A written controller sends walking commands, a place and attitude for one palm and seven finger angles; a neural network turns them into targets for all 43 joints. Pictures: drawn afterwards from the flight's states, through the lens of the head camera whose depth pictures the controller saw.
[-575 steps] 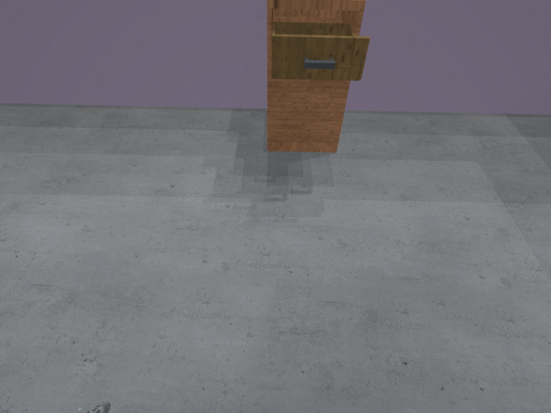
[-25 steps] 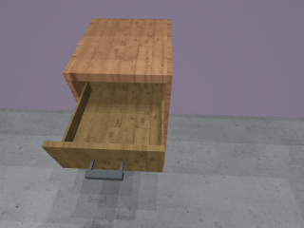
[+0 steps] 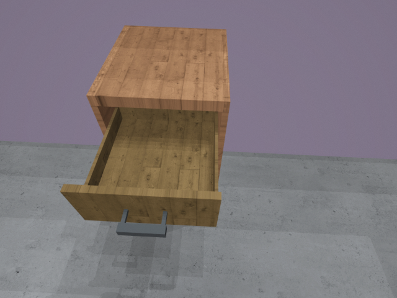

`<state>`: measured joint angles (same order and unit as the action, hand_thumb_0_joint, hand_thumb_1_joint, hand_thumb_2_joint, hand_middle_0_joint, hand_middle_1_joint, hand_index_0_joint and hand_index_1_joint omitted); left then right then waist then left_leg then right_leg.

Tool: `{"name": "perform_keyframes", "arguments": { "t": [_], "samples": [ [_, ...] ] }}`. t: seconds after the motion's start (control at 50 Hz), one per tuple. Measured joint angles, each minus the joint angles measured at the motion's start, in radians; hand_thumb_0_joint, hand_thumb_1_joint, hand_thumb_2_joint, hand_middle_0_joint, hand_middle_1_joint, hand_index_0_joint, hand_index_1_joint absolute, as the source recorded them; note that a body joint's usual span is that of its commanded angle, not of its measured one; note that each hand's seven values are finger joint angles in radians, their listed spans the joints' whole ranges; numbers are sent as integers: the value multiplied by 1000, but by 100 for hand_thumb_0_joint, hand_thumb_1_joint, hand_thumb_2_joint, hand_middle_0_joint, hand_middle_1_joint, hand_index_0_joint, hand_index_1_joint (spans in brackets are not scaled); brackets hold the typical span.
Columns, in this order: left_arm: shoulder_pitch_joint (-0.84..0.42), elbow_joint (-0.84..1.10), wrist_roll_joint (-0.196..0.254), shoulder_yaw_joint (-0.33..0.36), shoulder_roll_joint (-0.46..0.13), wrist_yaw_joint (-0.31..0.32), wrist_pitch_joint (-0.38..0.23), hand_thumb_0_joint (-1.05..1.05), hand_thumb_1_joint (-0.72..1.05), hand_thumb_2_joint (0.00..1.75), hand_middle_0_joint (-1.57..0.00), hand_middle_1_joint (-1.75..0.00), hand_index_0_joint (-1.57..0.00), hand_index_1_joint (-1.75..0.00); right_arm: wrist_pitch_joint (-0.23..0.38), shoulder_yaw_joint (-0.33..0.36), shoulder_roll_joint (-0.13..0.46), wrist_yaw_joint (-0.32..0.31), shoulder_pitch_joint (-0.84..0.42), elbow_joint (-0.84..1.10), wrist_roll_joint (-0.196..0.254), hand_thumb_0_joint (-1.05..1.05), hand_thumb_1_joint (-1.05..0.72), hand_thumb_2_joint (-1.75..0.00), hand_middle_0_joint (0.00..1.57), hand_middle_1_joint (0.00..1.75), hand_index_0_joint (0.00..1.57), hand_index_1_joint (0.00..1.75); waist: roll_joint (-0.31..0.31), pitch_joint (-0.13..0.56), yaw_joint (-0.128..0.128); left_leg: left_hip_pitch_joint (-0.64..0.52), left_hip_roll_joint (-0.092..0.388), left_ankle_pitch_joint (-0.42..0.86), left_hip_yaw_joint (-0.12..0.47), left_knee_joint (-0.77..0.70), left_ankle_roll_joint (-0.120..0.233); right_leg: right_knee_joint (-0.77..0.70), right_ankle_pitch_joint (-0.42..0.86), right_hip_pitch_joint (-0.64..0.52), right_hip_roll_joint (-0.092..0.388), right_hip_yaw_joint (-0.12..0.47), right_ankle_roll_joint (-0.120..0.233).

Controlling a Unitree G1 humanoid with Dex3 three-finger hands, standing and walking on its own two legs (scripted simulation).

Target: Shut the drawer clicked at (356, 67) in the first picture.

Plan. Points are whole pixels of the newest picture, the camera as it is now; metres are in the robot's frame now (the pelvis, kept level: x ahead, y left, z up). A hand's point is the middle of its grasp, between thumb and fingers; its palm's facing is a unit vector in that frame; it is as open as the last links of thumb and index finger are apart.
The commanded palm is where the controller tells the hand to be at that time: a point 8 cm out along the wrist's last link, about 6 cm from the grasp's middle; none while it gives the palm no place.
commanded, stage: come to a stop and stand still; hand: left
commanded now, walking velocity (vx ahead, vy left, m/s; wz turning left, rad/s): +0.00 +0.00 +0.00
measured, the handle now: (143, 222) +0.30 +0.15 -0.09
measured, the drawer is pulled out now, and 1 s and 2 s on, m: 0.29 0.29 0.29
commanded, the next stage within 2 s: look again from close up in 0.72 s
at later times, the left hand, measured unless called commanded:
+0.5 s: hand out of the picture -0.02 +0.27 -0.18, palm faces +0.02 -0.98 -0.21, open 7.4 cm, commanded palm none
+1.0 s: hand out of the picture -0.01 +0.24 -0.18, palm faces +0.03 -0.98 -0.18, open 7.4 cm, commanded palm none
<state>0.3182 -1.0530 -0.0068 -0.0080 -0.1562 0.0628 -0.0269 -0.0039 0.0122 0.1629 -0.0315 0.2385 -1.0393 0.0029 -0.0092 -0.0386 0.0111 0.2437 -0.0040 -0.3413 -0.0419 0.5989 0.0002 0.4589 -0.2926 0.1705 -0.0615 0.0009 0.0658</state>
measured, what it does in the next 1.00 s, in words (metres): shifts its weight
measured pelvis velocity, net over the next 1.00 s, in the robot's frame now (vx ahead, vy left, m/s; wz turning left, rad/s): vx -0.01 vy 0.07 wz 0.01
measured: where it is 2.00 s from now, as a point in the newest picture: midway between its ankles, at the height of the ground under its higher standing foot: outside the picture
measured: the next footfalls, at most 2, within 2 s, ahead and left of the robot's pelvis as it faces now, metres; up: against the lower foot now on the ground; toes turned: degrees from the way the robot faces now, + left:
none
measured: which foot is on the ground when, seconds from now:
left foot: down 0.00-1.00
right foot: down 0.00-1.00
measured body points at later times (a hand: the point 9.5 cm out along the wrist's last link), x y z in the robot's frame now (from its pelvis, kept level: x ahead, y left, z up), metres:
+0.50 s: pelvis -0.02 +0.09 +0.00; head -0.01 +0.10 +0.45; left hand -0.02 +0.32 -0.16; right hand -0.01 -0.14 -0.15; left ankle -0.03 +0.11 -0.74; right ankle -0.04 -0.08 -0.74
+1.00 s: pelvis -0.01 +0.07 +0.00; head +0.00 +0.08 +0.45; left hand -0.01 +0.29 -0.16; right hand -0.01 -0.15 -0.16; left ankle -0.03 +0.11 -0.74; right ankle -0.04 -0.08 -0.74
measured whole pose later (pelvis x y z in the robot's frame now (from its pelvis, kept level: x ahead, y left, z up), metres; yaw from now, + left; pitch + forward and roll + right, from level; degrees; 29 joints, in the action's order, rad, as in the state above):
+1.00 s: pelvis -0.01 +0.07 +0.00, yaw +0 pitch +0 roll +0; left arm 0.29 -1.09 -0.01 -0.02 -0.14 0.04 0.01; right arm 0.03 0.00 0.15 -0.03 0.28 -1.13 0.00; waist -0.01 -0.03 0.00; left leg 0.15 -0.11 -0.24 -0.07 0.40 0.11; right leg 0.45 -0.29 0.15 0.05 0.03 -0.04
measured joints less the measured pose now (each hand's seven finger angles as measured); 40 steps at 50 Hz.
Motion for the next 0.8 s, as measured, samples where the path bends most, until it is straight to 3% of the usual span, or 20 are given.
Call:
{"name": "perform_keyframes", "arguments": {
  "t": [0.06,0.22,0.38,0.66,0.8],
  "samples": [
    [-7,-1,1,-9,5,-12,18,1,90,90,-20,-30,-20,-30,5,6,11,4,2,27,-6,1,-91,-90,20,30,20,30,30,15,15,-18,4,13,17,-45,20,58,-41,14,-2,-16,-18],
    [-49,20,-5,-4,-15,-19,30,1,91,90,-20,-30,-20,-30,4,-10,7,12,10,23,-16,1,-93,-90,20,30,20,30,6,32,-9,-20,-49,34,0,-59,81,45,-20,8,52,-2,-69],
    [-42,19,-8,-2,-36,-26,40,1,91,90,-20,-30,-19,-30,10,-18,6,16,38,10,-13,1,-92,-90,20,30,20,30,-10,24,-12,-43,-99,82,-19,-138,120,32,-9,16,99,17,-73],
    [-9,-32,-1,-4,-24,-23,45,1,91,90,-20,-30,-19,-30,19,-18,-12,7,56,-62,-6,1,-91,-90,20,30,20,30,-9,2,-13,-83,-130,113,-33,-213,138,13,-5,4,128,35,-72],
    [-11,-45,0,-6,-3,-20,39,1,91,90,-20,-30,-19,-30,25,-17,-18,4,52,-84,-5,1,-91,-90,20,30,20,30,-4,4,-12,-94,-126,109,-32,-215,134,3,-3,-10,125,34,-91]
  ]
}}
